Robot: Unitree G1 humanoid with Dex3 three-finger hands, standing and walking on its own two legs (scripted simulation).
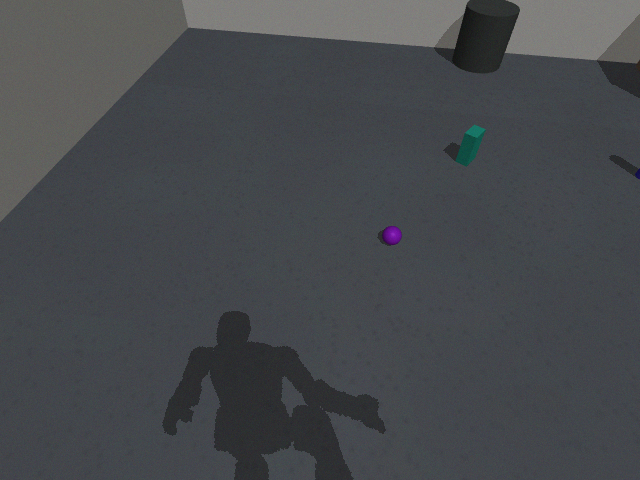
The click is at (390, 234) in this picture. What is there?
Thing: free ball
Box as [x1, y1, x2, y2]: [382, 226, 401, 244]
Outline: 389,226 384,229 382,236 385,242 389,244 394,244 399,241 401,233 399,229 395,226
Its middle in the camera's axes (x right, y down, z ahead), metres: +0.30 -0.03 +1.62
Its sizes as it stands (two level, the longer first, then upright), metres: 0.080 0.080 0.080
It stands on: the floor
